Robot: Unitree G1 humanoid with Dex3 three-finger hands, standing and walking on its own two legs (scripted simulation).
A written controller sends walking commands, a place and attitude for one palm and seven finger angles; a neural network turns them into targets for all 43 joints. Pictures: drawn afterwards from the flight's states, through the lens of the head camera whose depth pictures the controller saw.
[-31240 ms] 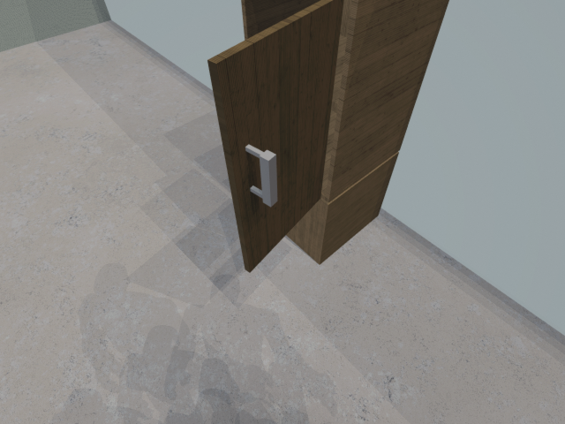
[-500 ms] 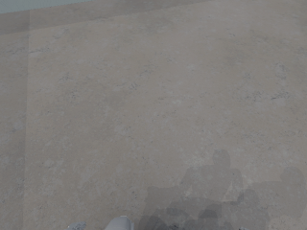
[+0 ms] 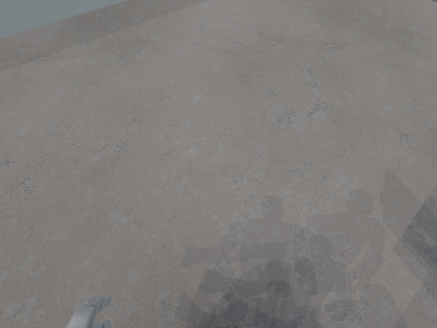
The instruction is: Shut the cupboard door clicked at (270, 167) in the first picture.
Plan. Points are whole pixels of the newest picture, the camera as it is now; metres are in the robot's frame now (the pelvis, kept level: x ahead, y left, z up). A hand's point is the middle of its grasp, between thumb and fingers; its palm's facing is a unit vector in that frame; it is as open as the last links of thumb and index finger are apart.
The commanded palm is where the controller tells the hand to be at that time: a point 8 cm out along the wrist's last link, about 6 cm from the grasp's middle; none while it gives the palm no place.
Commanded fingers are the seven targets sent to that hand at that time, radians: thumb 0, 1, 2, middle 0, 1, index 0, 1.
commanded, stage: turn to face it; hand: left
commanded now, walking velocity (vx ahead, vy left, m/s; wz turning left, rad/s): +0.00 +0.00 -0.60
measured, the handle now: out of the picture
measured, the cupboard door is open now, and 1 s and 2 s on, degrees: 75 75 75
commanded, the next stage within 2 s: take the last steps up to it in 1.78 s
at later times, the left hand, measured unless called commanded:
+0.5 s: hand (132, 302) +0.18 +0.20 -0.16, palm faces -0.25 -0.95 -0.19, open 7.4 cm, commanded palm none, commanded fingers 0.00 0.90 0.90 -0.20 -0.30 -0.20 -0.30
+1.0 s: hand (185, 269) +0.25 +0.09 -0.15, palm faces -0.54 -0.81 -0.23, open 7.4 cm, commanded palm none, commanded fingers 0.00 0.90 0.90 -0.20 -0.30 -0.20 -0.30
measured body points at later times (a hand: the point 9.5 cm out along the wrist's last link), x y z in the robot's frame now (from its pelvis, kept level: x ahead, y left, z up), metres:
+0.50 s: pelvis +0.04 +0.02 +0.01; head +0.10 +0.03 +0.45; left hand +0.20 +0.25 -0.15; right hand +0.07 -0.25 -0.11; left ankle +0.07 +0.13 -0.73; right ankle -0.03 -0.09 -0.65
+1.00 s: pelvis +0.07 -0.03 +0.01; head +0.12 -0.06 +0.46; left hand +0.28 +0.13 -0.13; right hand +0.00 -0.30 -0.13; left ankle +0.14 +0.09 -0.68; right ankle -0.01 -0.11 -0.73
